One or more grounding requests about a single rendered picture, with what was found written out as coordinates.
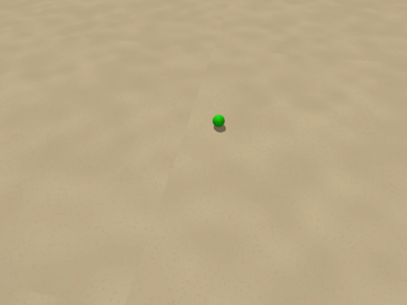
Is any ball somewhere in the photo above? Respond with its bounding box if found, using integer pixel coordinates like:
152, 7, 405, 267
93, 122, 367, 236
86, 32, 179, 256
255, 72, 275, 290
212, 115, 224, 127

